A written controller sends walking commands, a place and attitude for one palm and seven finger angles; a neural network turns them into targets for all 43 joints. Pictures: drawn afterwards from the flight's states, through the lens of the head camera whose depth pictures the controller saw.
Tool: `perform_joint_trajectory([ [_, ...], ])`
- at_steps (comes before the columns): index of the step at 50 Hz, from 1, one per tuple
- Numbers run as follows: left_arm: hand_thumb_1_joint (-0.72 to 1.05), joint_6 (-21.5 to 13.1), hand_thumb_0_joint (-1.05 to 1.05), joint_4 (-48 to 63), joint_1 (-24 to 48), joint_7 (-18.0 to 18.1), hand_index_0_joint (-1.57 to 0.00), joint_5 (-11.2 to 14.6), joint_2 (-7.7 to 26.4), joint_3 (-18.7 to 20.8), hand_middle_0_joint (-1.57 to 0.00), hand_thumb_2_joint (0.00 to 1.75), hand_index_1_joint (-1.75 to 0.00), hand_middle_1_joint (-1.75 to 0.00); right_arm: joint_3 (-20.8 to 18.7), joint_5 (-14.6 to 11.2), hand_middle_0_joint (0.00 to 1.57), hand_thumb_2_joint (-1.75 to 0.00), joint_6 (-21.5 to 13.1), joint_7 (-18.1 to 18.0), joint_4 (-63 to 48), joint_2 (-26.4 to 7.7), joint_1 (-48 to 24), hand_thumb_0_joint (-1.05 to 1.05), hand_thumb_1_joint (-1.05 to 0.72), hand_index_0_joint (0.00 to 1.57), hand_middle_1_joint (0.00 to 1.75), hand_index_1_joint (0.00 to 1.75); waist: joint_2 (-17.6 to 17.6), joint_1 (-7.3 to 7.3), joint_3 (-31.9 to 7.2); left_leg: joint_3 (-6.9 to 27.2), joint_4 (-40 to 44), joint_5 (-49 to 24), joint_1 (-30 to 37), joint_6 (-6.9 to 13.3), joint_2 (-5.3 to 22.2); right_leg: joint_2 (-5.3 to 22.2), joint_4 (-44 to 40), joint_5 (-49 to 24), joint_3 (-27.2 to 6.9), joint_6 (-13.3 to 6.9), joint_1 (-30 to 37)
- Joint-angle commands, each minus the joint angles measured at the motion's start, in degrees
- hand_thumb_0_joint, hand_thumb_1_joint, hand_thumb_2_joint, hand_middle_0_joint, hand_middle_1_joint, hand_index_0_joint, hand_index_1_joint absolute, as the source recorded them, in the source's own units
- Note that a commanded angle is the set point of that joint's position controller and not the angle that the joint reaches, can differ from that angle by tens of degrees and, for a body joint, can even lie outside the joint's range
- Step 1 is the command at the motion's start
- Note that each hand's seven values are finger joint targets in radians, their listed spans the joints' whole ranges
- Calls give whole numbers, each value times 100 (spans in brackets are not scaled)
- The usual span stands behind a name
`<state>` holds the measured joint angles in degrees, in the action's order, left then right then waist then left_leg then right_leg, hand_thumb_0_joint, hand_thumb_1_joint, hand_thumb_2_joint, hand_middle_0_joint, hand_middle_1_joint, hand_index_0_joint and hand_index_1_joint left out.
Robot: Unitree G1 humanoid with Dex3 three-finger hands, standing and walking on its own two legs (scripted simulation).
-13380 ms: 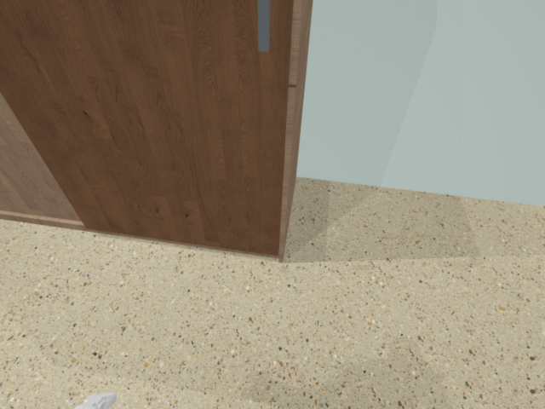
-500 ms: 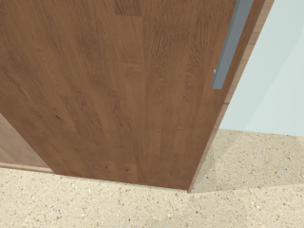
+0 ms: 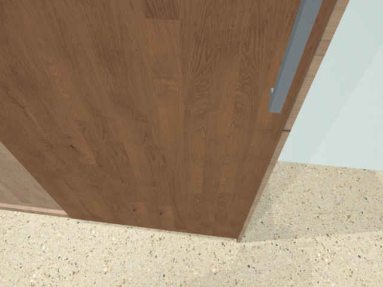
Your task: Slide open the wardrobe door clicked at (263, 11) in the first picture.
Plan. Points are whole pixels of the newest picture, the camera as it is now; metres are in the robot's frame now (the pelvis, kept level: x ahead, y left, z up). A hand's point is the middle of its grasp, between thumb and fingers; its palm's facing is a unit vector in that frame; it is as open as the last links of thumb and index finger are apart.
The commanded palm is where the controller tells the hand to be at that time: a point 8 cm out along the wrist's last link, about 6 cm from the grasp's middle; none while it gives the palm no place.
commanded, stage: look again from close up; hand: right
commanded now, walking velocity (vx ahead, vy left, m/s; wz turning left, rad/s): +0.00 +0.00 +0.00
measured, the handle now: (288, 57) +0.46 -0.14 +0.27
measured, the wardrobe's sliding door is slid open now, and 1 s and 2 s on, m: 0.00 0.00 0.00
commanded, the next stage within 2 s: raise the hand with hooked fingers in 0.98 s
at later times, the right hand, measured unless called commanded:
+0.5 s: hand out of the picture +0.00 -0.17 -0.18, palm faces +0.00 +0.98 -0.19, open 7.3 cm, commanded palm none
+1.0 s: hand out of the picture +0.00 -0.17 -0.18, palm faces +0.00 +0.98 -0.20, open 7.3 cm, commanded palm none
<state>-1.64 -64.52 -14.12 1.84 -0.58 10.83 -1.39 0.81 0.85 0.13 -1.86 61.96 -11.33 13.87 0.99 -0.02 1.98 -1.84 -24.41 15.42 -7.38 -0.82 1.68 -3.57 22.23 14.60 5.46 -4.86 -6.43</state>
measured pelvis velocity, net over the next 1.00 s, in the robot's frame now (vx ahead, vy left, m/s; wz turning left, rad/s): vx -0.01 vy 0.01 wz -0.01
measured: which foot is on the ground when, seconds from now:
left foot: down 0.00-1.00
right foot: down 0.00-1.00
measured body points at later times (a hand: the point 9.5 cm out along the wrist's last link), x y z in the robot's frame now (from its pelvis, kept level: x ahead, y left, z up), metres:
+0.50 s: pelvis +0.00 +0.01 +0.00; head +0.00 +0.00 +0.45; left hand +0.01 +0.25 -0.15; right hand +0.00 -0.22 -0.16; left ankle -0.02 +0.13 -0.74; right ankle -0.02 -0.06 -0.74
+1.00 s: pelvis -0.01 +0.01 +0.00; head +0.00 +0.00 +0.45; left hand +0.01 +0.25 -0.15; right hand +0.00 -0.22 -0.16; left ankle -0.02 +0.13 -0.74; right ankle -0.02 -0.06 -0.74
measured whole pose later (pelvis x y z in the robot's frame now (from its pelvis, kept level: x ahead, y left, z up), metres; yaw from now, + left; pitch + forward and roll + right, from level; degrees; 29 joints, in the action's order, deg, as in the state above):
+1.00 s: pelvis -0.01 +0.01 +0.00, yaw +0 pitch -1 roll +0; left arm -1.8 -65.9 -13.8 1.7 -0.4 10.4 -1.2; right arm 1.0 0.9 -0.7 -1.7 63.3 -11.1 15.0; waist 1.3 0.2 1.8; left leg -2.6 -22.2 13.8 -7.2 0.3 0.6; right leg -2.5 20.8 13.1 4.7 -3.7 -6.7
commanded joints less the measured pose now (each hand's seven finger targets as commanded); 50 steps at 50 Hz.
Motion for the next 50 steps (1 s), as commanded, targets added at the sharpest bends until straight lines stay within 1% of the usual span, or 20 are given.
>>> perform_joint_trajectory([
  [1, 90, -112, 0, 177, -198, 31, -20, 8, 730, 151, -20, 90, -30, -30, -116, -7, 20, -90, -99, -35, -204, -620, 237, 0, -90, 20, 30, 30, 12, 31, 83, 456, 299, -902, -93, 260, 464, 1066, -501, -1508, -944, 143, -171],
  [4, 90, -118, 0, 153, -211, 34, -20, 3, 744, 150, -20, 90, -30, -30, -117, -17, 20, -90, -101, -31, -181, -617, 230, 0, -90, 20, 30, 30, -97, 27, 69, 467, 309, -861, -112, 259, 467, 1066, -523, -1464, -937, 157, -162],
  [6, 90, -111, 0, 135, -200, 29, -20, 14, 706, 145, -20, 90, -30, -30, -105, -7, 20, -90, -106, -31, -167, -603, 268, 0, -90, 20, 30, 30, 5, 41, 164, 467, 368, -848, -134, 257, 475, 1065, -535, -1335, -929, 148, -209],
  [8, 90, -116, 0, 123, -215, 33, -20, 8, 723, 145, -20, 90, -30, -30, -104, -16, 20, -90, -109, -31, -149, -595, 272, 0, -90, 20, 30, 30, -56, 27, 110, 485, 352, -883, -133, 261, 475, 1064, -532, -1376, -926, 158, -173],
  [15, 90, -123, 0, 88, -219, 31, -20, 15, 710, 150, -20, 90, -30, -30, -99, -20, 20, -90, -141, -28, -117, -597, 318, 0, -90, 20, 30, 30, -55, 23, 55, 519, 423, -947, -123, 277, 503, 1051, -509, -1313, -910, 166, -141],
  [17, 90, -124, 0, 78, -206, 32, -20, 18, 694, 154, -20, 90, -30, -30, -95, -15, 20, -90, -150, -36, -113, -592, 357, 0, -90, 20, 30, 30, -62, 28, 38, 519, 413, -1078, -116, 282, 511, 1052, -471, -1458, -892, 160, -92],
  [23, 90, -111, 0, 79, -172, 29, -20, 20, 695, 158, -20, 90, -30, -30, -84, -14, 20, -90, -160, -32, -85, -593, 355, 0, -90, 20, 30, 30, -26, 14, 165, 556, 483, -992, -203, 284, 504, 1051, -514, -1251, -901, 177, -149],
  [24, 90, -111, 0, 70, -195, 29, -20, 18, 701, 156, -20, 90, -30, -30, -89, -14, 20, -90, -159, -30, -89, -594, 353, 0, -90, 20, 30, 30, -52, 12, 129, 538, 487, -951, -170, 285, 508, 1061, -531, -1223, -899, 180, -158],
  [26, 90, -110, 0, 75, -192, 26, -20, 24, 672, 155, -20, 90, -30, -30, -83, -5, 20, -90, -157, -32, -91, -582, 369, 0, -90, 20, 30, 30, 16, 25, 176, 547, 496, -964, -166, 279, 491, 1055, -534, -1234, -916, 170, -184],
  [28, 90, -118, 0, 62, -175, 27, -20, 19, 694, 154, -20, 90, -30, -30, -89, -14, 20, -90, -162, -30, -81, -590, 368, 0, -90, 20, 30, 30, -66, 30, 138, 538, 503, -966, -150, 279, 514, 1051, -540, -1234, -913, 179, -170],
  [34, 90, -106, 0, 65, -163, 22, -20, 15, 690, 153, -20, 90, -30, -30, -87, -17, 20, -90, -155, -22, -78, -592, 361, 0, -90, 20, 30, 30, -56, 26, 216, 543, 549, -775, -207, 282, 496, 1053, -610, -1007, -951, 190, -237],
  [35, 90, -112, 0, 59, -155, 20, -20, 13, 704, 154, -20, 90, -30, -30, -86, -15, 20, -90, -155, -19, -66, -592, 364, 0, -90, 20, 30, 30, -69, 32, 175, 546, 543, -807, -198, 280, 507, 1054, -617, -1032, -943, 190, -210],
  [36, 90, -106, 0, 61, -172, 22, -20, 17, 678, 151, -20, 90, -30, -30, -83, -11, 20, -90, -158, -21, -84, -572, 386, 0, -90, 20, 30, 30, 8, 28, 162, 533, 538, -866, -188, 279, 493, 1062, -577, -1114, -941, 182, -186],
  [37, 90, -108, 0, 60, -164, 22, -20, 16, 698, 154, -20, 90, -30, -30, -83, -14, 20, -90, -157, -21, -75, -578, 351, 0, -90, 20, 30, 30, -64, 27, 197, 528, 539, -839, -202, 276, 503, 1056, -594, -1095, -942, 191, -215],
  [38, 90, -107, 0, 51, -154, 22, -20, 15, 704, 148, -20, 90, -30, -30, -82, -16, 20, -90, -158, -19, -69, -597, 349, 0, -90, 20, 30, 30, -36, 28, 210, 553, 541, -837, -220, 281, 494, 1062, -608, -1081, -940, 194, -207],
  [39, 90, -119, 0, 64, -180, 21, -20, 16, 721, 153, -20, 90, -30, -30, -89, -16, 20, -90, -164, -16, -83, -612, 358, 0, -90, 20, 30, 30, -94, 30, 109, 547, 547, -843, -160, 282, 510, 1062, -607, -1087, -935, 194, -194],
  [43, 90, -126, 0, 51, -162, 21, -20, 17, 720, 153, -20, 90, -30, -30, -100, -15, 20, -90, -176, -19, -79, -621, 336, 0, -90, 20, 30, 30, -2, 32, 63, 538, 521, -1004, -119, 287, 522, 1062, -571, -1274, -931, 193, -160],
  [45, 90, -127, 0, 46, -149, 22, -20, 14, 730, 163, -20, 90, -30, -30, -96, -24, 20, -90, -181, -17, -69, -623, 353, 0, -90, 20, 30, 30, -50, 35, -6, 543, 530, -1018, -112, 287, 525, 1067, -555, -1286, -913, 198, -99],
  [46, 90, -128, 0, 59, -166, 22, -20, 21, 721, 162, -20, 90, -30, -30, -99, -14, 20, -90, -187, -21, -88, -630, 361, 0, -90, 20, 30, 30, 28, 34, -6, 542, 516, -1143, -85, 290, 520, 1064, -520, -1415, -913, 189, -90],
  [50, 90, -124, 0, 26, -132, 25, -20, 18, 739, 161, -20, 90, -30, -30, -101, -23, 20, -90, -182, -18, -67, -646, 308, 0, -90, 20, 30, 30, -79, 33, 68, 541, 548, -995, -118, 288, 521, 1069, -575, -1285, -930, 204, -140],
])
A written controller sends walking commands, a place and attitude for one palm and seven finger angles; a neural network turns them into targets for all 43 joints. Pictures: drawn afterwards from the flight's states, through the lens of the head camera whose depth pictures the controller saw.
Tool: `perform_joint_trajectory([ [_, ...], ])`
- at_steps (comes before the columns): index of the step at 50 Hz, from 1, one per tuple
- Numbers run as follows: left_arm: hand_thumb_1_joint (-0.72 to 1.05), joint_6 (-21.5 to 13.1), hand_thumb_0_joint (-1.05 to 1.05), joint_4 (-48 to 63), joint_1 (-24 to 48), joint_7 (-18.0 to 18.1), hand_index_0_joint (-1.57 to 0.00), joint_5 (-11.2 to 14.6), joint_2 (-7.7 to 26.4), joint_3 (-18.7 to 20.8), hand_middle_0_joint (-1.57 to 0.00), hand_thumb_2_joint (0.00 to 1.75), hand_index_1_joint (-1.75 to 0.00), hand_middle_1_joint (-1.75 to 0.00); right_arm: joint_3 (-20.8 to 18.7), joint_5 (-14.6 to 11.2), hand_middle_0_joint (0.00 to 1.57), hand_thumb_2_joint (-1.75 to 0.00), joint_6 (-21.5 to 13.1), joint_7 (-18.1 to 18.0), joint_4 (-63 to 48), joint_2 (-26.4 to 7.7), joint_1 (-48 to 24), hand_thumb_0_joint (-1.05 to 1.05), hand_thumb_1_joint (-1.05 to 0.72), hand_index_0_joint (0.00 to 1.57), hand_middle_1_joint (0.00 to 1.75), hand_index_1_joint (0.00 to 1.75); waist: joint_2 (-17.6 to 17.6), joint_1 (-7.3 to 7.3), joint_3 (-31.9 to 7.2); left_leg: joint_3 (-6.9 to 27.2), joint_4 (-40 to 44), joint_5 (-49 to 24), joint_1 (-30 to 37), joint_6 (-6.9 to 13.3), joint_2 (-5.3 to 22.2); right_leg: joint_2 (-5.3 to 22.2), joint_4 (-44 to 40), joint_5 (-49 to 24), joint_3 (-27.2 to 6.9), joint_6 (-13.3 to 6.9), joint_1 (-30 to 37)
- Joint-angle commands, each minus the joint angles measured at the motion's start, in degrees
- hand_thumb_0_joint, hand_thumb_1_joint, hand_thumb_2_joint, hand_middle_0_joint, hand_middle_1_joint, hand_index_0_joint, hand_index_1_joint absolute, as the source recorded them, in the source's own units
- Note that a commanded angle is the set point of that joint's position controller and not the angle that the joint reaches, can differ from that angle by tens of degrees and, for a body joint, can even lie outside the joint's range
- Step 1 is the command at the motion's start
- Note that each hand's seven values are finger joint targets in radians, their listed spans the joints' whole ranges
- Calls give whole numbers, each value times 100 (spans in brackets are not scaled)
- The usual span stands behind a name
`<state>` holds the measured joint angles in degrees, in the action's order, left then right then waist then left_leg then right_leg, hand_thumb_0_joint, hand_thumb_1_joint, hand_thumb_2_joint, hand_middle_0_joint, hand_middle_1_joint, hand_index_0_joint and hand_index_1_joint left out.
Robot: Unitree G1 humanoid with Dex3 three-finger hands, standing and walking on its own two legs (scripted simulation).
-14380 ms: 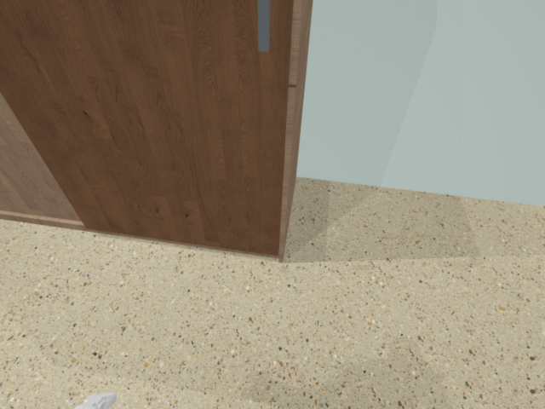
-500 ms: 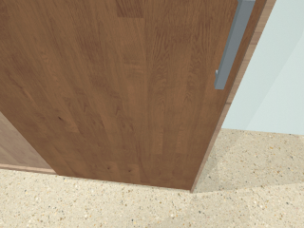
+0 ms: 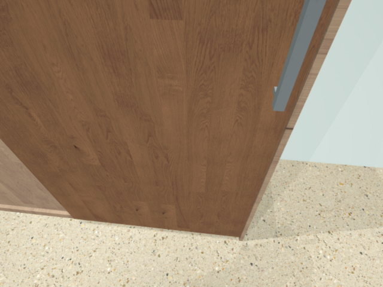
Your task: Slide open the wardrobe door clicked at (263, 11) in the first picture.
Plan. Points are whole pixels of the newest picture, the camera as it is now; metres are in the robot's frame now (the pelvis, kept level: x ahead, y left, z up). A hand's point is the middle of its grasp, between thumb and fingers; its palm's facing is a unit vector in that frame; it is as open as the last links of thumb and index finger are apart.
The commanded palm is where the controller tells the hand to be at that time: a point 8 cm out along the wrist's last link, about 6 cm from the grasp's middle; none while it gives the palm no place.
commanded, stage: raise the hand with hooked fingers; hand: right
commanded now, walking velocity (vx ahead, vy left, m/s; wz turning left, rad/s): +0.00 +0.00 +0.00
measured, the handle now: (291, 56) +0.46 -0.16 +0.27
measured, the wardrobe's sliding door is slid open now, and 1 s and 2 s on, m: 0.00 0.00 0.00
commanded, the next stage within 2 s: none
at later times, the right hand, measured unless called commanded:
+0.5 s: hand out of the picture +0.13 -0.18 -0.03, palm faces +0.11 +0.99 +0.01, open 8.5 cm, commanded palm +0.12 -0.24 +0.02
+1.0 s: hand (358, 228) +0.20 -0.23 +0.13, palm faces +0.19 +0.98 -0.10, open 11.5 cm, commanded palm +0.16 -0.27 +0.13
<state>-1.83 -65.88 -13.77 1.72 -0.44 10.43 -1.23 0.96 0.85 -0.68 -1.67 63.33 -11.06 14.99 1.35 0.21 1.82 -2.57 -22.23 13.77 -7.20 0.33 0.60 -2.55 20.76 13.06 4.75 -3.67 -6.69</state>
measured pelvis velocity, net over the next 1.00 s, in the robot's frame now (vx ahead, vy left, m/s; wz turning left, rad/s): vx -0.01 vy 0.03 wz -0.03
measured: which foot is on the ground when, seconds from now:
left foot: down 0.00-1.00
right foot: down 0.00-1.00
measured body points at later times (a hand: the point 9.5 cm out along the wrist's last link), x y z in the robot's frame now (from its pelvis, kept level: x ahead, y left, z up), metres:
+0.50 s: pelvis -0.03 +0.04 -0.04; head -0.02 +0.03 +0.41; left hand +0.20 +0.28 -0.07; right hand +0.12 -0.23 -0.02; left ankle -0.02 +0.11 -0.74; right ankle -0.02 -0.07 -0.74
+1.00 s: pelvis -0.01 +0.03 -0.02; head -0.03 +0.05 +0.43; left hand +0.14 +0.27 -0.10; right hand +0.18 -0.29 +0.14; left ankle -0.02 +0.11 -0.74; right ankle -0.02 -0.07 -0.74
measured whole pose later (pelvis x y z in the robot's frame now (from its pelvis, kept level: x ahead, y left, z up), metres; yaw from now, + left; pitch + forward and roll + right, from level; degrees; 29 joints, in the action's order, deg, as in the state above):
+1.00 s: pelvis -0.01 +0.03 -0.02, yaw -2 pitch +2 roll +0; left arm -16.8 -36.7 -18.6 4.8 3.8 15.2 -2.6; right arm -25.8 -23.7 -6.1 17.5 -6.2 -20.5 16.2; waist -2.8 1.0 -4.4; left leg -5.1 -36.4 20.0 -18.0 2.8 -1.7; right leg 0.6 37.9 19.9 2.2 -0.8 -19.4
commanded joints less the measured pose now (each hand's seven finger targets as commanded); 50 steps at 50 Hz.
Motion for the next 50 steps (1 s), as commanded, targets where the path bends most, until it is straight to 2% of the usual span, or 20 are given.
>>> perform_joint_trajectory([
  [1, 90, -103, 0, 168, -201, 36, -20, 4, 758, 141, -20, 90, -30, -30, -115, -14, 20, -90, -100, -37, -213, -664, 216, 0, -90, 20, 30, 30, -85, 11, 70, 605, 317, -878, -109, 174, 619, 968, -417, -1196, -856, 80, -111],
  [3, 90, -104, 0, 158, -171, 37, -20, 3, 776, 141, -20, 90, -30, -30, -121, -18, 20, -90, -102, -39, -209, -676, 199, 0, -90, 20, 30, 30, -79, 12, 111, 606, 336, -864, -136, 173, 635, 963, -425, -1184, -859, 86, -117],
  [4, 90, -102, 0, 541, 61, -35, -20, 43, 687, 95, -20, 90, -30, -30, -42, 53, 20, -90, -178, -273, -15, -430, 619, 0, -90, 20, 30, 30, -473, 79, 259, 647, 66, -2129, -437, 84, 835, 1028, 644, -2077, -601, 257, -400],
  [5, 90, -836, 0, 2612, -177, 167, -20, 355, 1556, 355, -20, 90, -30, -30, -1414, -1054, 20, -89, -1318, -257, -8828, -2203, -3465, 0, -88, 20, 32, 32, -1483, -476, -2616, 169, -376, -2058, 1, 181, 75, 315, 215, -2790, -877, 528, 1289],
  [6, 90, -1266, 0, 2388, 199, 358, -20, 294, 998, 66, -20, 90, -30, -30, -1556, -710, 20, -88, -1181, -470, -8489, -2392, -2440, 0, -85, 20, 33, 33, -2069, -174, -2007, 145, -822, -716, -457, 189, -2, 631, 18, -3014, -636, 687, 1609],
  [7, 90, -1476, 0, 2246, 125, 349, -20, 195, 1067, 146, -20, 90, -30, -30, -883, -749, 21, -87, -983, -586, -7462, -1332, -898, 0, -83, 21, 34, 34, -1954, -26, -2031, -85, -1061, 176, -733, 191, -34, 701, -130, -2862, -808, 767, 1198],
  [8, 90, -1478, 0, 2085, 27, 258, -20, 287, 700, 164, -20, 90, -30, -30, -61, -863, 21, -86, -422, -555, -6039, 184, 923, 0, -81, 21, 36, 36, -1113, -221, -1065, -139, -1095, 400, -1222, 119, -31, 713, -203, -2278, -901, 681, 716],
  [11, 90, -1603, 0, 2993, 355, 165, -20, 181, 1158, 418, -20, 90, -30, -30, -851, -1056, 21, -83, -1131, -199, -7003, -463, 168, 0, -74, 21, 40, 40, -180, -114, -409, -254, -628, -36, -1231, 151, -3, 430, 557, -807, -875, 529, -544],
  [13, 90, -1503, 0, 3125, 409, 74, -20, 127, 1137, 483, -20, 90, -30, -30, -955, -1264, 22, -81, -1703, 313, -5552, 3, 1751, 0, -69, 22, 43, 43, 1497, 110, 83, -429, -960, 119, -1820, 121, -134, 389, 1090, -463, -783, 477, -1582],
  [15, 90, -1440, 0, 3393, 657, -37, -20, 151, 1161, 556, -20, 90, -30, -30, -1008, -1592, 22, -79, -2449, 1119, -5169, 181, 2530, 0, -64, 22, 47, 47, 2125, 244, 93, -309, -1340, 216, -2169, 108, -110, 261, 1587, -51, -570, 464, -2384],
  [18, 90, -1344, 0, 4071, 986, -112, -20, 289, 1301, 616, -20, 90, -30, -30, -1765, -1877, 22, -76, -2488, 2141, -5082, -697, 2649, 0, -57, 22, 51, 51, 845, 462, -448, 88, -1582, -300, -1645, 181, 97, 30, 1923, -51, -246, 453, -2549],
  [21, 90, -1225, 0, 4516, 1054, 38, -20, 332, 1244, 528, -20, 90, -30, -30, -2362, -2040, 23, -73, -1975, 2175, -6681, -1473, 1472, 0, -50, 23, 55, 55, -264, 513, -1091, 318, -1548, 109, -1521, 111, 99, -24, 2002, 94, -161, 335, -2502],
  [25, 90, -1324, 0, 4478, 498, 171, -20, 212, 851, 442, -20, 90, -30, -30, -2514, -2031, 24, -69, -2633, 1447, -8965, -1535, 122, 0, -41, 24, 62, 62, -1032, 137, -1851, 542, -1528, -176, -1480, 70, 37, 170, 2186, -299, -375, 229, -1815],
  [29, 90, -1601, 0, 3979, 339, 253, -20, 232, 1015, 330, -20, 90, -30, -30, -1512, -1909, 24, -65, -3398, 1405, -9061, -1044, -295, 0, -32, 24, 68, 68, -1110, -348, -1166, 442, -1388, 412, -2172, 127, -63, 299, 2274, 122, -578, 155, -1603],
  [32, 90, -1767, 0, 3804, 432, 383, -20, 379, 1206, 233, -20, 90, -30, -30, -1184, -1994, 25, -62, -2998, 2010, -8114, -1206, -583, 0, -25, 25, 72, 72, -738, -533, -457, 681, -915, 991, -2146, 22, 27, 326, 2193, 635, -693, 112, -1877],
  [36, 90, -1653, 0, 3843, 575, 562, -20, 457, 1230, 211, -20, 90, -30, -30, -2000, -2043, 25, -58, -1628, 2331, -6621, -1982, -491, 0, -15, 25, 78, 78, 133, -132, -153, 1135, -326, 1987, -1696, -104, 277, 308, 1973, 955, -678, 157, -2418],
  [40, 90, -1541, 0, 4214, 944, 566, -20, 442, 1048, 89, -20, 90, -30, -30, -3098, -2443, 26, -54, -540, 2207, -7121, -2612, -617, 0, -6, 26, 84, 84, 202, 411, -1304, 1193, -339, 849, -423, -255, 593, 296, 1716, 307, -763, 233, -2098],
  [43, 90, -1711, 0, 4206, 853, 429, -20, 400, 890, 25, -20, 90, -30, -30, -3736, -2731, 27, -51, -704, 1841, -7974, -2577, -424, 0, 1, 27, 88, 88, -170, 551, -1836, 968, -667, -1126, 130, -292, 569, 316, 1605, -490, -742, 294, -1702],
  [46, 90, -1938, 0, 4108, 663, 295, -20, 382, 948, 57, -20, 90, -30, -30, -3416, -2661, 27, -48, -1002, 1813, -8295, -2157, -91, 0, 8, 27, 93, 93, -32, 485, -1810, 686, -943, -2484, 132, -375, 413, 330, 1505, -1000, -661, 277, -1391],
  [50, 90, -2059, 0, 3881, 526, 355, -20, 512, 1173, 143, -20, 90, -30, -30, -2628, -2431, 28, -44, -559, 2183, -7733, -1819, -692, 0, 17, 28, 99, 99, -300, 185, -892, 388, -698, -1661, -789, -311, 184, 341, 1258, -718, -599, 195, -1049],
])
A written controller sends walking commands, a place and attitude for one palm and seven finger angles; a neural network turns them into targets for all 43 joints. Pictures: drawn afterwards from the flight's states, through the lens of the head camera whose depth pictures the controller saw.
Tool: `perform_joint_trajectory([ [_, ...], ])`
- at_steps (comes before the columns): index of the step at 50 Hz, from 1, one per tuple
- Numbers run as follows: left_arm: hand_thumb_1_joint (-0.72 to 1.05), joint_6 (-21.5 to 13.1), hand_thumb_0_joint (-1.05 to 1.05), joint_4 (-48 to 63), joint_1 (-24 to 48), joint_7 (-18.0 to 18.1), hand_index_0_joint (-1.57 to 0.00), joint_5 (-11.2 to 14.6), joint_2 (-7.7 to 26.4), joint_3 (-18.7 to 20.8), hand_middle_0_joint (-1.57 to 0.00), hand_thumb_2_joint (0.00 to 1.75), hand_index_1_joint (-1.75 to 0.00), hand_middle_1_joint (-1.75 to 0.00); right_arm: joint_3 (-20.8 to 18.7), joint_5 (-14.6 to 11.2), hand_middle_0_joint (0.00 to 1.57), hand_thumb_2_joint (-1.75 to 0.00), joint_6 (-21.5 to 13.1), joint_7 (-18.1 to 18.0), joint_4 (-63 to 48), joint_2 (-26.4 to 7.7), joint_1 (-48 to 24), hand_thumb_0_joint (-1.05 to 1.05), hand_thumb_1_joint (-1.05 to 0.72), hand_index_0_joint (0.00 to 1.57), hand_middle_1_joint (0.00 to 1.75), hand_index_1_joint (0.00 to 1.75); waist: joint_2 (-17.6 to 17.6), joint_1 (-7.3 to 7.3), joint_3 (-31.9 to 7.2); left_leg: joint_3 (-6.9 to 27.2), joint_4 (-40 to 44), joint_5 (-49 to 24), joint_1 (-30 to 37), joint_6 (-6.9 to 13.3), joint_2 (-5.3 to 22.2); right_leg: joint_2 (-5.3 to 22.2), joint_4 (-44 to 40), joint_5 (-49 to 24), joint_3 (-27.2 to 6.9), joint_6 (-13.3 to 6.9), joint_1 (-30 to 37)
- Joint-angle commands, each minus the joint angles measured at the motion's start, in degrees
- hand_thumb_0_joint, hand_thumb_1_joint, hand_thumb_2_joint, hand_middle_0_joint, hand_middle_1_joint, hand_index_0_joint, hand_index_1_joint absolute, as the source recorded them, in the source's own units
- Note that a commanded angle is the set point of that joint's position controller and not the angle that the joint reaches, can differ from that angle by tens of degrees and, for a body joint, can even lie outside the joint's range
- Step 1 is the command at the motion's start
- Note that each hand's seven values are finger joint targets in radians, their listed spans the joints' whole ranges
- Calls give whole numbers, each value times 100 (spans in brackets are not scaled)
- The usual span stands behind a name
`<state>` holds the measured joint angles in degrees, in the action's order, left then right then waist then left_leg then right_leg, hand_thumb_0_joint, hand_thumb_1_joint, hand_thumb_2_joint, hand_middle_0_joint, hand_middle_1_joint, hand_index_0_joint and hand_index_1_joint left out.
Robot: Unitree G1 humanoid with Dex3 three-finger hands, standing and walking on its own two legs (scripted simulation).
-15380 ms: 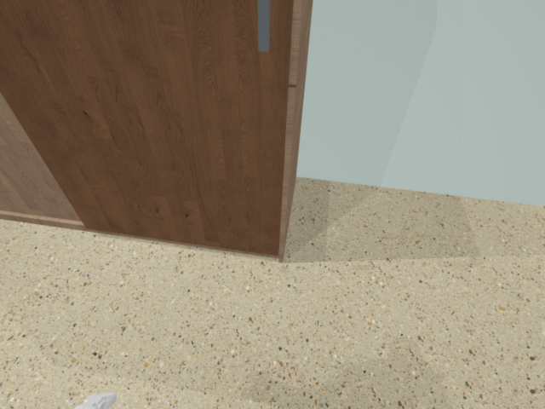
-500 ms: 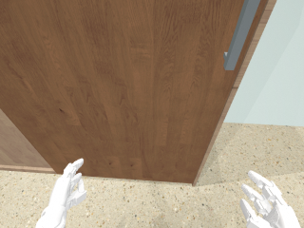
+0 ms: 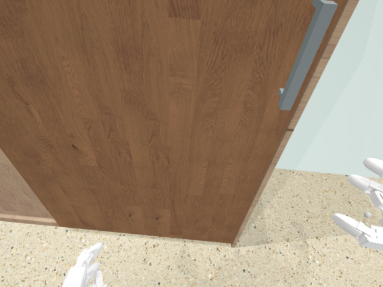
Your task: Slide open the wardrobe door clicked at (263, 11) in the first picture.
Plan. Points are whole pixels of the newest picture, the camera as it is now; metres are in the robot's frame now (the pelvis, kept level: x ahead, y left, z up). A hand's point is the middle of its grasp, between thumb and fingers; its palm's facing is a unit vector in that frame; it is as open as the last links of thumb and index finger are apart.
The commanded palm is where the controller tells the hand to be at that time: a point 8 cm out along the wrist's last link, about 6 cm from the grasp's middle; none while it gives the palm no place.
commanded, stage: raise the hand with hooked fingers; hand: right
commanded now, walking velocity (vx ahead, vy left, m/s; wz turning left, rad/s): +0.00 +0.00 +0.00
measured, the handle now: (299, 58) +0.48 -0.18 +0.29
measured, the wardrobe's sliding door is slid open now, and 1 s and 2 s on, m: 0.00 0.00 0.00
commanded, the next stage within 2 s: move the hooked fingers beside the handle in 1.18 s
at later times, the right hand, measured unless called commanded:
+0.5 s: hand out of the picture +0.25 -0.32 +0.23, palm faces +0.13 +0.98 -0.13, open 13.8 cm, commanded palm +0.21 -0.36 +0.26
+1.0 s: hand out of the picture +0.25 -0.30 +0.28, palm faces +0.09 +0.99 -0.13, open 13.9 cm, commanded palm +0.22 -0.35 +0.29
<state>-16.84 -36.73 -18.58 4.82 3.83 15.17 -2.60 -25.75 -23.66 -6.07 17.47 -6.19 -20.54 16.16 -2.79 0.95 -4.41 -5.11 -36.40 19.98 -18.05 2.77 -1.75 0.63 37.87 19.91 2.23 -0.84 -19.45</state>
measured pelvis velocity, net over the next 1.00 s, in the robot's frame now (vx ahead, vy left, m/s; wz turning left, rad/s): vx -0.01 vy -0.03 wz -0.02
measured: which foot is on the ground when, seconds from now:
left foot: down 0.00-1.00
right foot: down 0.00-1.00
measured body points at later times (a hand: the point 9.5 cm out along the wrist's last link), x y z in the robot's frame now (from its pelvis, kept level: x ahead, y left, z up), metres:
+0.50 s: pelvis -0.01 -0.04 +0.01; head -0.04 -0.02 +0.46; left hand +0.22 +0.14 -0.03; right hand +0.23 -0.37 +0.24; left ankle -0.01 +0.08 -0.72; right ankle +0.00 -0.11 -0.72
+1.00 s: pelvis -0.01 -0.03 +0.02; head -0.05 -0.01 +0.46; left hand +0.20 +0.19 -0.04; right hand +0.24 -0.35 +0.29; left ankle -0.01 +0.08 -0.72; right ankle +0.00 -0.11 -0.72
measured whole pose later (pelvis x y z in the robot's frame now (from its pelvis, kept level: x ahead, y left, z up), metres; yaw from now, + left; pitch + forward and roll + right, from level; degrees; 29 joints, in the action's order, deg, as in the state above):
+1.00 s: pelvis -0.01 -0.03 +0.02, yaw -1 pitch -4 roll +1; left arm -9.7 -35.3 -10.3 5.3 5.7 15.8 -6.4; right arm -29.4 -20.1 24.8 23.1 -6.5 -31.3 -12.4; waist -2.6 3.2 -2.1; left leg -5.1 -25.7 14.5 -6.8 1.2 0.4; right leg -2.2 26.7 14.0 2.0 -3.1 -8.4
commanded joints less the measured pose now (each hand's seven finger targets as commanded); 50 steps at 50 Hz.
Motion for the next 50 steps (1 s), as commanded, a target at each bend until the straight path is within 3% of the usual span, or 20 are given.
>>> perform_joint_trajectory([
  [1, 90, -563, 0, 977, 1052, 93, -20, 104, 750, 287, -20, 90, -30, -30, 154, 5, 28, -43, 181, 356, -736, -820, -1001, 0, 20, 28, 100, 100, 283, 103, 2, 667, 828, -1982, 176, -542, 404, 54, -485, -1321, -386, -102, 243],
  [3, 90, -582, 0, 959, 1106, 193, -20, 135, 783, 293, -20, 90, -30, -30, 85, 74, 28, -41, 488, 409, -1062, -1200, -1740, 0, 24, 28, 103, 103, 73, 104, -132, 409, 924, -1336, 159, -353, 276, 11, -739, -1194, -455, -163, 546],
  [6, 90, -605, 0, 1006, 1227, 281, -20, 70, 706, 214, -20, 90, -30, -30, -454, 199, 29, -38, 648, 188, -1788, -1907, -2317, 0, 31, 29, 108, 108, 15, 245, -486, 271, 979, -1108, 426, -235, 217, 21, -974, -1284, -582, -174, 916],
  [11, 90, -525, 0, 945, 1359, 241, -20, 29, 573, 75, -20, 90, -30, -30, -884, 161, 29, -33, 692, -27, -1807, -2059, -2679, 0, 43, 29, 115, 115, -443, 389, -720, 96, 1000, -1518, 797, -98, 138, 23, -1248, -1818, -692, -1, 1408],
  [14, 90, -390, 0, 872, 1470, 226, -20, 100, 585, 21, -20, 90, -30, -30, -649, 140, 30, -30, 1212, 126, -1041, -1821, -3034, 0, 50, 30, 120, 120, -663, 293, -224, 87, 1114, -1496, 569, -89, 160, 30, -1383, -1678, -726, 79, 1390],
  [16, 90, -241, 0, 869, 1480, 201, -20, 145, 627, -7, -20, 90, -30, -30, -412, 211, 30, -30, 1745, 266, -453, -1699, -3054, 0, 50, 30, 120, 120, -522, 304, 130, 104, 1234, -1422, 528, -62, 150, 35, -1493, -1550, -765, 102, 1245],
  [18, 90, -79, 0, 935, 1530, 186, -20, 186, 656, -18, -20, 90, -30, -30, -99, 364, 30, -30, 2106, 326, -488, -1629, -3524, 0, 50, 30, 120, 120, -251, 198, 152, 59, 1239, -1301, 397, -105, 156, 45, -1552, -1393, -811, 87, 1246],
  [21, 90, 54, 0, 1107, 1722, 162, -20, 199, 647, -61, -20, 90, -30, -30, -141, 427, 30, -30, 2461, 398, -871, -1950, -4104, 0, 50, 30, 120, 120, -91, 253, -299, 93, 1256, -1404, 629, -71, 162, 32, -1565, -1559, -894, 99, 1527],
  [24, 90, 145, 0, 1221, 1879, 170, -20, 146, 592, -106, -20, 90, -30, -30, -768, 428, 30, -30, 2467, 448, -1589, -2719, -4810, 0, 50, 30, 120, 120, -216, 334, -1118, 95, 1240, -1574, 871, -47, 166, -8, -1526, -1977, -921, 103, 1989],
  [27, 90, 180, 0, 1161, 1972, 150, -20, 102, 547, -181, -20, 90, -30, -30, -1188, 347, 30, -30, 2331, 364, -1586, -3072, -5053, 0, 50, 30, 120, 120, -453, 396, -1071, 70, 1340, -1542, 959, -2, 133, -26, -1600, -2051, -931, 153, 2015],
  [31, 90, 271, 0, 929, 1949, 129, -20, 174, 628, -171, -20, 90, -30, -30, -1011, 358, 30, -30, 2706, 444, -350, -2913, -5217, 0, 50, 30, 120, 120, -550, 355, -439, 68, 1488, -1419, 756, 18, 161, -19, -1701, -1775, -890, 154, 1737],
  [34, 90, 327, 0, 891, 1949, 139, -20, 253, 713, -159, -20, 90, -30, -30, -437, 584, 30, -30, 3147, 550, 278, -2730, -5809, 0, 50, 30, 120, 120, -595, 203, -86, 95, 1467, -1123, 399, -23, 235, -32, -1785, -1203, -936, 147, 1518],
  [36, 90, 362, 0, 925, 1903, 103, -20, 301, 731, -131, -20, 90, -30, -30, 29, 618, 30, -30, 3326, 661, 896, -2217, -5260, 0, 50, 30, 120, 120, 28, 165, 151, 121, 1481, -996, 305, -35, 240, -1, -1791, -874, -957, 82, 1289],
  [37, 90, 397, 0, 940, 1875, 88, -20, 320, 783, -112, -20, 90, -30, -30, 52, 616, 30, -30, 3382, 725, 933, -2232, -5129, 0, 50, 30, 120, 120, 196, 143, 66, 125, 1453, -911, 277, -68, 255, -3, -1776, -729, -942, 31, 1256],
  [39, 90, 428, 0, 1111, 1974, 62, -20, 342, 805, -78, -20, 90, -30, -30, -48, 584, 30, -30, 3386, 871, 375, -2417, -5184, 0, 50, 30, 120, 120, 132, 203, -510, 137, 1345, -1071, 465, -61, 260, -27, -1687, -974, -940, 7, 1514],
  [41, 90, 442, 0, 1233, 2083, 24, -20, 301, 745, -119, -20, 90, -30, -30, -518, 408, 30, -30, 3243, 961, -154, -2859, -4992, 0, 50, 30, 120, 120, 162, 332, -874, 194, 1363, -1154, 722, -32, 256, -54, -1565, -1228, -897, 0, 1603],
  [44, 90, 363, 0, 1388, 2196, 42, -20, 215, 648, -142, -20, 90, -30, -30, -1357, 272, 30, -30, 2708, 747, -1475, -3558, -5403, 0, 50, 30, 120, 120, -236, 438, -1503, 187, 1339, -1394, 1051, -13, 217, -76, -1506, -1716, -844, -33, 1955],
  [46, 90, 318, 0, 1331, 2193, 35, -20, 143, 588, -159, -20, 90, -30, -30, -1768, 235, 30, -30, 2453, 460, -1794, -3854, -5281, 0, 50, 30, 120, 120, -539, 542, -1352, 209, 1415, -1432, 1144, 19, 214, -53, -1495, -1852, -785, -11, 1861],
  [48, 90, 287, 0, 1178, 2094, 70, -20, 155, 581, -149, -20, 90, -30, -30, -1602, 278, 30, -30, 2464, 264, -1333, -3461, -5332, 0, 50, 30, 120, 120, -945, 421, -873, 175, 1436, -1395, 904, 28, 217, -36, -1557, -1749, -728, 6, 1785],
  [50, 90, 297, 0, 985, 1999, 91, -20, 208, 656, -122, -20, 90, -30, -30, -1250, 324, 30, -30, 2745, 194, -404, -3045, -5255, 0, 50, 30, 120, 120, -832, 294, -218, 148, 1506, -1095, 543, -16, 231, -10, -1636, -1279, -728, 14, 1503],
])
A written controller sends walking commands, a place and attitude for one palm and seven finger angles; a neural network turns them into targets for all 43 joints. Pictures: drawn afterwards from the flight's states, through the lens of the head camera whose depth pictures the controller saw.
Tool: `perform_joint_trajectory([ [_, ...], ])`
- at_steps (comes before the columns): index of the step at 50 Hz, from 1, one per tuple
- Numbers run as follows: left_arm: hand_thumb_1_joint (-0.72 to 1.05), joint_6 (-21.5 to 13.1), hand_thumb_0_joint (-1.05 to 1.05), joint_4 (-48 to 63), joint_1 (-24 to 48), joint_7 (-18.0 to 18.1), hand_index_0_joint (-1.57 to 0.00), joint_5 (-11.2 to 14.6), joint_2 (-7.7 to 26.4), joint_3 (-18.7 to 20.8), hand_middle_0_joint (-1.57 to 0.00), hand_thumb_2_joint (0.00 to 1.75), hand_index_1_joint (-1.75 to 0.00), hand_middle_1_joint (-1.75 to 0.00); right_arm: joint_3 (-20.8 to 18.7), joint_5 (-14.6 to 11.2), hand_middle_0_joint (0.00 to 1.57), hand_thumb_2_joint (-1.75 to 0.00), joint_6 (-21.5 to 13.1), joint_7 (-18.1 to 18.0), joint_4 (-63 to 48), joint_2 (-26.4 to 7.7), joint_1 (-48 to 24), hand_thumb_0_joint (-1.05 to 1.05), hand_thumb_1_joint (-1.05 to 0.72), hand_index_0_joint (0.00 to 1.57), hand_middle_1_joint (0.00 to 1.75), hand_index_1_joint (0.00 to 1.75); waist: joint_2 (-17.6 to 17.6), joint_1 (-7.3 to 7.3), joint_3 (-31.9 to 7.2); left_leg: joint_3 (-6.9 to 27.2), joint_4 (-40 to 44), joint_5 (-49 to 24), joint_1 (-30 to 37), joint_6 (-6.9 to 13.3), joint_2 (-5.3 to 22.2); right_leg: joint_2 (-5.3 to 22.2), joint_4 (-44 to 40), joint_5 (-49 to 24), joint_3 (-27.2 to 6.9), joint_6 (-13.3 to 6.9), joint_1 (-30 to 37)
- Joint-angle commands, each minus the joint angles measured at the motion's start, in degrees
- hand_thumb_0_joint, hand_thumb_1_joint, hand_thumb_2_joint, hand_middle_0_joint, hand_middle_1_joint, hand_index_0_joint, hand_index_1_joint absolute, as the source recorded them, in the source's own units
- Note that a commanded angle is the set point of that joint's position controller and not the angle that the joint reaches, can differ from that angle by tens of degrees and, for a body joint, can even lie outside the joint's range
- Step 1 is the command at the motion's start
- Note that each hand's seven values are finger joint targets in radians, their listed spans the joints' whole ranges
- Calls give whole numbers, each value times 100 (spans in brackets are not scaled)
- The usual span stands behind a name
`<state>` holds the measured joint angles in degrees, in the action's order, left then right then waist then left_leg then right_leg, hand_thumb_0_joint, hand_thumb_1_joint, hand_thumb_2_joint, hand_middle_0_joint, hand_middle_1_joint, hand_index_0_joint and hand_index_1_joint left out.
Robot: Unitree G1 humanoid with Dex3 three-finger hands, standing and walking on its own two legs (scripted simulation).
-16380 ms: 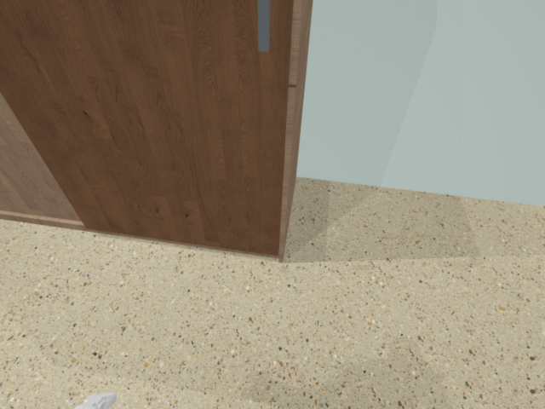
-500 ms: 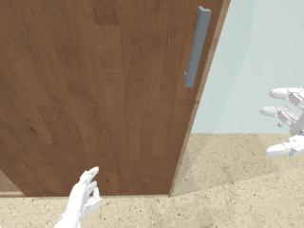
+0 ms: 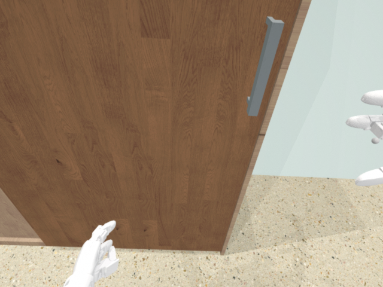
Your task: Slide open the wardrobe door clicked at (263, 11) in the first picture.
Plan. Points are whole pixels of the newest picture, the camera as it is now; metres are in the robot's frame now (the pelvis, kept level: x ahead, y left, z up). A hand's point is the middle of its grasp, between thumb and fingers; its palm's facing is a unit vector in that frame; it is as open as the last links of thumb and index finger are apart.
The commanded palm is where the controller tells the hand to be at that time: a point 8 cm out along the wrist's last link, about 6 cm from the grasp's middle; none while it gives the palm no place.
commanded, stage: raise the hand with hooked fingers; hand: right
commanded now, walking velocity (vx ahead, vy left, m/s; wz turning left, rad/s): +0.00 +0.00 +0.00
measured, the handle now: (260, 69) +0.49 -0.14 +0.27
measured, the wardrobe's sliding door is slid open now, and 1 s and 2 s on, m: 0.00 0.00 0.00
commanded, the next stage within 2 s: move the hooked fingers beside the handle in 0.18 s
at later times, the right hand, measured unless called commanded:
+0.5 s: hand (372, 131) +0.29 -0.28 +0.26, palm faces +0.19 +0.98 -0.11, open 13.9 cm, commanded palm +0.25 -0.30 +0.27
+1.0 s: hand (337, 114) +0.34 -0.24 +0.26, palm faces +0.06 +1.00 -0.07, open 14.0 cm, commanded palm +0.31 -0.29 +0.27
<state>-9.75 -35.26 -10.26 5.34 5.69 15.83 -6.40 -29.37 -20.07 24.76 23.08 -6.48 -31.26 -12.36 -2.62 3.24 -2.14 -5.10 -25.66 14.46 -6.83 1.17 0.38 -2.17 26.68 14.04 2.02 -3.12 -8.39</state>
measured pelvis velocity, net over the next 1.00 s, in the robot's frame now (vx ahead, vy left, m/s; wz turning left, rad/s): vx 0.01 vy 0.01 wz -0.01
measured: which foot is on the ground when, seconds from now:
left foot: down 0.00-1.00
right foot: down 0.00-1.00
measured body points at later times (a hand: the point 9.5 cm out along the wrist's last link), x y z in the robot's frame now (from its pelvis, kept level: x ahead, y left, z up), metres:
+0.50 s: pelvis +0.01 +0.02 +0.00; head -0.03 +0.05 +0.44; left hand +0.23 +0.24 -0.06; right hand +0.28 -0.33 +0.27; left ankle +0.00 +0.11 -0.74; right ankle +0.01 -0.08 -0.74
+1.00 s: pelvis +0.01 +0.01 +0.00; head -0.02 +0.03 +0.45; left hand +0.21 +0.23 -0.07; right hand +0.33 -0.30 +0.27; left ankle +0.00 +0.11 -0.74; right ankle +0.01 -0.08 -0.74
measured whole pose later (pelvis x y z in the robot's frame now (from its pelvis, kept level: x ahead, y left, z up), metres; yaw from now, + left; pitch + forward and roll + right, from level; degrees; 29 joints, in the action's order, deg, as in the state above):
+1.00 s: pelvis +0.01 +0.01 +0.00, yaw +0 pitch -3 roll +0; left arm -8.1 -36.8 -10.2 5.9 6.6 16.1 -5.6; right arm -23.5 -16.4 24.6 20.2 8.9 -29.3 -26.3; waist -3.3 2.6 -2.4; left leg -5.6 -26.8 16.0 -8.2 1.7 0.1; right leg -1.9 27.5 15.1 1.3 -2.5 -9.8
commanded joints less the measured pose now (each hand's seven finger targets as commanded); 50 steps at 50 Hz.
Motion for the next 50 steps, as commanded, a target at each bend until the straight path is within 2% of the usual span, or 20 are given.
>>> perform_joint_trajectory([
  [1, 90, -376, 0, 782, 1129, 30, -20, 57, 628, 279, -20, 90, -30, -30, -644, 22, 30, -30, -139, -334, 15, -1791, -2352, 0, 50, 30, 120, 120, -606, 67, -229, 198, 524, -435, -596, 140, 47, 276, -522, -533, -694, 229, 223],
  [3, 90, -349, 0, 757, 1098, 62, -20, 124, 704, 292, -20, 90, -30, -30, -87, 162, 30, -30, 190, -242, 458, -1505, -2543, 0, 50, 30, 120, 120, -513, -84, 46, 240, 523, -228, -889, 70, 72, 245, -525, -184, -696, 195, 85],
  [5, 90, -360, 0, 844, 1101, 60, -20, 152, 726, 319, -20, 90, -30, -30, 209, 266, 30, -30, 307, -133, 456, -1379, -2514, 0, 50, 30, 120, 120, -368, -98, -225, 244, 433, -292, -816, 55, 88, 225, -476, -211, -725, 168, 144],
  [6, 90, -345, 0, 895, 1127, 48, -20, 152, 721, 336, -20, 90, -30, -30, 349, 242, 30, -30, 313, -40, 388, -1266, -2362, 0, 50, 30, 120, 120, 10, -93, -394, 329, 460, -430, -674, 49, 113, 266, -360, -412, -696, 130, 197],
  [9, 90, -311, 0, 1083, 1258, 47, -20, 143, 687, 325, -20, 90, -30, -30, -120, 132, 30, -30, 119, 223, -544, -1803, -2550, 0, 50, 30, 120, 120, 41, -20, -1388, 397, 305, -961, -192, 11, 125, 190, -161, -906, -645, 67, 563],
  [12, 90, -348, 0, 1096, 1354, 30, -20, 56, 611, 272, -20, 90, -30, -30, -1043, -174, 30, -30, -385, 211, -1079, -2406, -2295, 0, 50, 30, 120, 120, 289, 140, -1785, 512, 244, -1581, 374, -34, 167, 170, -13, -1273, -620, 51, 480],
  [16, 90, -358, 0, 906, 1259, -17, -20, 52, 577, 307, -20, 90, -30, -30, -1321, -183, 30, -30, -445, -47, -407, -2446, -2073, 0, 50, 30, 120, 120, -161, 191, -1036, 512, 362, -1603, 24, -45, 209, 205, 0, -1202, -561, 97, 212],
  [19, 90, -316, 0, 806, 1233, -2, -20, 108, 652, 301, -20, 90, -30, -30, -671, 7, 30, -30, 2, -148, 383, -1930, -2353, 0, 50, 30, 120, 120, -626, 14, -258, 421, 391, -1085, -641, 2, 186, 201, -104, -896, -556, 130, 73],
  [21, 90, -286, 0, 818, 1207, 22, -20, 161, 685, 326, -20, 90, -30, -30, 14, 154, 30, -30, 200, -76, 597, -1514, -2663, 0, 50, 30, 120, 120, -417, -119, -96, 486, 460, -876, -813, -46, 201, 234, -102, -748, -582, 123, 87],
  [23, 90, -305, 0, 915, 1215, 49, -20, 174, 707, 346, -20, 90, -30, -30, 309, 232, 30, -30, 237, 38, 325, -1433, -2963, 0, 50, 30, 120, 120, -372, -165, -506, 507, 357, -906, -766, -66, 211, 219, -59, -750, -626, 78, 258],
  [26, 90, -335, 0, 1036, 1228, 80, -20, 134, 627, 338, -20, 90, -30, -30, 220, 167, 30, -30, -140, 173, -324, -1590, -3148, 0, 50, 30, 120, 120, 121, -143, -1230, 551, 245, -1395, -296, -83, 206, 209, 64, -1083, -631, 42, 513],
  [29, 90, -361, 0, 1004, 1249, 107, -20, 87, 591, 318, -20, 90, -30, -30, -436, 11, 30, -30, -537, 113, -453, -2047, -3343, 0, 50, 30, 120, 120, 135, -19, -1780, 499, 164, -1690, 75, -58, 182, 143, 47, -1256, -618, 38, 640],
  [31, 90, -342, 0, 885, 1184, 73, -20, 53, 600, 325, -20, 90, -30, -30, -841, -29, 30, -30, -595, -30, 10, -2343, -3066, 0, 50, 30, 120, 120, 114, 104, -1533, 507, 247, -1672, 131, -54, 196, 170, 27, -1234, -617, 71, 404],
  [35, 90, -254, 0, 799, 1185, 30, -20, 96, 627, 320, -20, 90, -30, -30, -387, 207, 30, -30, -164, -311, 869, -1904, -3292, 0, 50, 30, 120, 120, -455, 3, -675, 354, 287, -1247, -475, 29, 183, 173, -169, -1023, -552, 117, 161],
  [36, 90, -218, 0, 845, 1187, -7, -20, 106, 639, 345, -20, 90, -30, -30, -381, 274, 30, -30, -45, -361, 894, -1932, -3129, 0, 50, 30, 120, 120, -394, 76, -651, 386, 308, -1332, -365, 45, 208, 208, -156, -1130, -553, 126, 106],
  [39, 90, -159, 0, 987, 1151, -11, -20, 136, 650, 354, -20, 90, -30, -30, 131, 374, 30, -30, 116, -300, 668, -1543, -3210, 0, 50, 30, 120, 120, -188, -56, -982, 319, 208, -1460, -387, 27, 160, 211, -159, -1251, -572, 100, 320],
  [41, 90, -152, 0, 1019, 1107, 3, -20, 120, 641, 369, -20, 90, -30, -30, 188, 315, 30, -30, -26, -215, 527, -1491, -3166, 0, 50, 30, 120, 120, 183, -90, -1168, 357, 237, -1528, -265, 6, 146, 252, -107, -1289, -569, 62, 421],
  [43, 90, -180, 0, 1001, 1126, 47, -20, 110, 636, 352, -20, 90, -30, -30, 184, 238, 30, -30, -246, -153, 322, -1511, -3709, 0, 50, 30, 120, 120, 183, -151, -1370, 364, 222, -1472, -287, 5, 124, 221, -115, -1211, -593, 39, 593],
  [46, 90, -237, 0, 935, 1102, 70, -20, 71, 603, 347, -20, 90, -30, -30, -52, 186, 30, -30, -522, -254, 111, -1742, -3937, 0, 50, 30, 120, 120, -88, -76, -1458, 347, 272, -1379, -252, 58, 112, 230, -159, -1279, -627, 76, 735],
  [50, 90, -236, 0, 807, 1046, 90, -20, 80, 581, 323, -20, 90, -30, -30, 286, 338, 30, -30, -423, -518, 580, -1373, -4329, 0, 50, 30, 120, 120, -523, -152, -1087, 278, 314, -1124, -528, 103, 103, 231, -318, -1131, -668, 158, 690],
])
